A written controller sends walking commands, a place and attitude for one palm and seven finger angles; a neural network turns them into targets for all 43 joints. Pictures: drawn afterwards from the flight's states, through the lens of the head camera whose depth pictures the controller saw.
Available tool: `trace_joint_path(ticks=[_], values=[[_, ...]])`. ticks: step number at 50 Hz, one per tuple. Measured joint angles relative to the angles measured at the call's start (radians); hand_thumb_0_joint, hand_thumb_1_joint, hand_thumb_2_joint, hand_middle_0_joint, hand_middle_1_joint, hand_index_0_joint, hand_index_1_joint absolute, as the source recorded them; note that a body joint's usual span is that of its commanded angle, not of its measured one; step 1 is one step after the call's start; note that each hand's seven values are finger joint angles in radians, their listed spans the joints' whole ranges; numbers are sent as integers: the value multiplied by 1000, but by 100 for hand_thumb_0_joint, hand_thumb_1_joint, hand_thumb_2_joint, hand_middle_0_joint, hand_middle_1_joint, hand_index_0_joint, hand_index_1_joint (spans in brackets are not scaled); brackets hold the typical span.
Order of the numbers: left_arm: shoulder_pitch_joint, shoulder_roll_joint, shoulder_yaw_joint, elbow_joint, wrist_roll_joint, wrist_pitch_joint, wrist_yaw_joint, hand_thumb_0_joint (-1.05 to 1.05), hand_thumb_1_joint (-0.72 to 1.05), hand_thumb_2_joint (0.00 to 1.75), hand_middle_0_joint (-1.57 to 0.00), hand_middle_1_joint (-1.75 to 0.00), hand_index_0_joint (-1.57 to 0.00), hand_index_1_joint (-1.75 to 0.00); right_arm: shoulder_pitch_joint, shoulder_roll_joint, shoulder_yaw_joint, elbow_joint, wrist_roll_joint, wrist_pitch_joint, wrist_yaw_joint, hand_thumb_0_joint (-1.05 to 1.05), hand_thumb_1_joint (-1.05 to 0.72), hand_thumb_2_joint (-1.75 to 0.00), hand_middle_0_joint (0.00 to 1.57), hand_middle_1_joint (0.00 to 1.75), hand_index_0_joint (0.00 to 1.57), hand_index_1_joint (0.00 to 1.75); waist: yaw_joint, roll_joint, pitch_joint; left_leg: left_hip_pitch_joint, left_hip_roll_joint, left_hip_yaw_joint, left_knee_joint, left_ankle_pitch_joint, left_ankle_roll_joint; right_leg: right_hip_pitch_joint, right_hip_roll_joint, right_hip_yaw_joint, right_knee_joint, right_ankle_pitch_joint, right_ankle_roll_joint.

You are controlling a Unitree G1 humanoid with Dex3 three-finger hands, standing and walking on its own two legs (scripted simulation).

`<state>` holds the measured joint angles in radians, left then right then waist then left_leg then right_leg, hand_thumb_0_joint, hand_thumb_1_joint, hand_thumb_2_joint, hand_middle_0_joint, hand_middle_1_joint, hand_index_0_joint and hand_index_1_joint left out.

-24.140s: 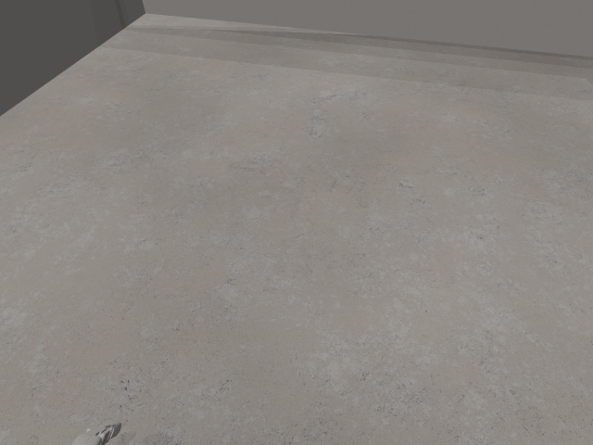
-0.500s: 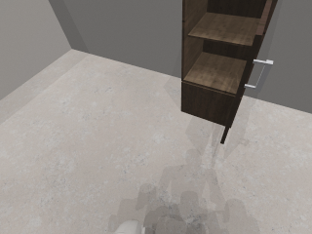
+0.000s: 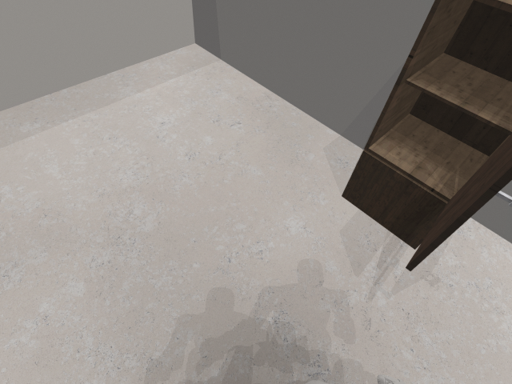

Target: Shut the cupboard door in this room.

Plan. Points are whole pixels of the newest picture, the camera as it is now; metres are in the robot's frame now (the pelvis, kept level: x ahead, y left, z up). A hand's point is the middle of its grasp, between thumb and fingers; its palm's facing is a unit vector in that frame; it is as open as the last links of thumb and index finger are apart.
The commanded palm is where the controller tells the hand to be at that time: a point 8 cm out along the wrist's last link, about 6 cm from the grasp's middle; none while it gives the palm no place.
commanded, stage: stand and wait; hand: left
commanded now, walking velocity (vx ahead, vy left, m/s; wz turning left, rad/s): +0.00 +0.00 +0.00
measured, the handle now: out of the picture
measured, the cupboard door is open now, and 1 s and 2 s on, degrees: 92 92 92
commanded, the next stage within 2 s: turn or walk to find it in 0.68 s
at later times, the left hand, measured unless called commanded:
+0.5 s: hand out of the picture +0.04 +0.15 -0.16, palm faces +0.05 -0.97 -0.25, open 7.2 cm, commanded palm none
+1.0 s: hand out of the picture -0.02 +0.16 -0.18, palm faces +0.04 -0.98 -0.19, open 7.3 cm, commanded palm none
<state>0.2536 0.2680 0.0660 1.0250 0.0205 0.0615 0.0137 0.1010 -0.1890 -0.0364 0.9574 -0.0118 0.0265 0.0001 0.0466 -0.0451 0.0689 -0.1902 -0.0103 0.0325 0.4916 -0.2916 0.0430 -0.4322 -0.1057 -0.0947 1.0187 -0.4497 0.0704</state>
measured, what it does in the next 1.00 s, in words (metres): steps on the spot: right foot, then left foot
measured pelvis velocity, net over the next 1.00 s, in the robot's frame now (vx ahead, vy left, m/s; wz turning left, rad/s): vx -0.02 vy -0.01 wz -0.02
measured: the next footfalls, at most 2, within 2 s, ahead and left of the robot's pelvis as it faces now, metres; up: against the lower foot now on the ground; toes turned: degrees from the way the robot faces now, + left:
right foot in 0.32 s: +0.04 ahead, -0.13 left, +0.00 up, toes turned -3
left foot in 0.64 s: +0.01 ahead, +0.12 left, +0.00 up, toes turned +4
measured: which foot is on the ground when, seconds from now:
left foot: down 0.00-0.34, up 0.36-0.62, down 0.64-1.00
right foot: up 0.00-0.30, down 0.32-1.00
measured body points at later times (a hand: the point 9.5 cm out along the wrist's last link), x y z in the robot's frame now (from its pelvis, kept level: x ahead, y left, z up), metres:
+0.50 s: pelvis +0.00 -0.04 +0.00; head +0.02 -0.06 +0.45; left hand +0.04 +0.20 -0.14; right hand -0.01 -0.26 -0.17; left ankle -0.03 +0.11 -0.71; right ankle +0.00 -0.13 -0.74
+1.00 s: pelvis -0.02 -0.01 +0.00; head +0.00 -0.01 +0.45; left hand -0.02 +0.22 -0.16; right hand -0.01 -0.23 -0.16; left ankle -0.03 +0.11 -0.74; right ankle +0.00 -0.13 -0.74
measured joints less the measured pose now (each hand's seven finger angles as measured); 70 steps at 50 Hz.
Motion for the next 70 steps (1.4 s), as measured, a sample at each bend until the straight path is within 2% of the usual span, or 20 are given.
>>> trace_joint_path(ticks=[4,8,13,15,16,17,18,20,22,25,29,32,35,41,53,65,70], values=[[-38,2,-4,-25,-1,-17,1,1,91,89,-20,-30,-20,-30,20,6,3,15,3,-6,-5,0,-91,-90,21,30,20,30,-2,4,-1,21,-15,-15,-58,39,7,-30,7,54,40,56,18],[-64,-6,-13,-29,-3,-21,7,1,91,89,-20,-30,-20,-30,50,16,2,32,2,-13,-9,0,-91,-90,21,30,20,30,-17,6,-5,34,-27,-16,-81,52,7,-11,14,74,-18,61,24],[-85,-40,-32,-19,-7,-25,10,1,91,89,-20,-30,-20,-30,94,18,-2,67,-4,-13,-13,0,-91,-90,21,30,20,30,-43,28,-7,32,-32,-14,-65,42,-4,86,32,58,-239,41,9],[-85,-55,-39,-14,-8,-36,10,1,91,89,-20,-30,-20,-30,112,17,-4,86,-3,-11,-15,0,-91,-90,21,30,20,30,-49,35,-10,21,-36,-10,-40,28,-14,145,41,49,-368,102,1],[-80,-60,-43,-13,-8,-45,10,1,91,89,-20,-30,-20,-30,123,18,-4,96,0,-11,-15,0,-91,-90,21,30,20,30,-49,34,-15,12,-41,-6,-20,17,-20,181,41,46,-447,152,-10],[-80,-75,-46,-3,-6,-54,13,0,91,89,-20,-30,-20,-30,128,11,-6,110,4,-10,-15,0,-91,-90,21,30,20,30,-50,54,-12,3,-29,-7,6,2,-28,193,54,39,-469,159,-39],[-76,-90,-53,5,-5,-61,14,0,91,89,-20,-30,-20,-30,133,5,-8,120,7,-6,-15,0,-91,-90,20,30,20,30,-56,75,-10,-2,-18,-15,23,-15,-36,197,66,32,-470,159,-65],[-66,-110,-63,12,-4,-68,11,0,91,89,-20,-30,-20,-30,149,2,-10,130,7,4,-17,0,-91,-90,20,30,20,30,-70,92,-12,-21,-10,-24,71,-101,-47,206,71,16,-478,159,-95],[-59,-121,-60,17,-5,-72,15,0,92,89,-20,-30,-20,-30,159,6,-9,144,5,12,-18,0,-91,-90,20,30,19,30,-67,87,-10,-45,-2,-29,141,-149,-52,216,71,11,-499,169,-107],[-57,-115,-52,29,-7,-72,19,0,94,89,-20,-30,-21,-30,168,13,-8,163,6,13,-19,1,-91,-90,20,30,19,30,-58,77,-2,-60,23,-35,194,-148,-57,229,78,4,-527,188,-114],[-47,-113,-48,49,-7,-70,17,0,93,89,-20,-30,-21,-30,173,16,-7,181,6,10,-22,0,-91,-90,20,30,19,30,-51,75,1,-32,55,-33,125,-98,-64,228,90,-9,-533,195,-113],[-36,-115,-47,69,-11,-65,16,0,93,89,-20,-30,-21,-30,174,16,-4,191,4,-4,-26,0,-91,-90,20,30,19,30,-49,77,-2,15,67,-35,6,7,-73,214,99,-19,-508,185,-105],[-23,-109,-46,92,-15,-55,16,0,92,89,-20,-30,-20,-30,171,34,5,204,3,-17,-29,0,-91,-90,20,30,19,30,-36,44,-5,37,56,-19,-18,14,-83,228,89,-4,-527,197,-94],[5,-115,-44,112,-13,-44,7,1,92,89,-20,-30,-20,-30,145,56,8,193,5,-21,-35,0,-91,-90,20,30,19,30,-18,31,-11,48,60,16,-39,18,-70,232,96,30,-565,231,-85],[14,-113,-48,114,-6,-54,12,1,91,89,-20,-30,-20,-30,145,50,7,182,6,-33,-35,1,-92,-90,20,30,20,30,-32,42,-15,47,45,50,-51,22,-51,214,84,64,-565,240,-66],[-2,-110,-59,102,-8,-69,23,1,92,89,-20,-30,-20,-30,180,65,15,197,8,-38,-26,0,-91,-90,20,30,20,30,-49,35,-26,64,31,38,-70,24,-46,232,70,53,-570,230,-59],[0,-108,-59,97,-9,-72,23,1,92,89,-20,-30,-20,-30,180,63,13,202,8,-38,-28,0,-91,-90,20,30,20,30,-38,36,-24,69,30,38,-69,20,-45,237,69,53,-571,227,-58]])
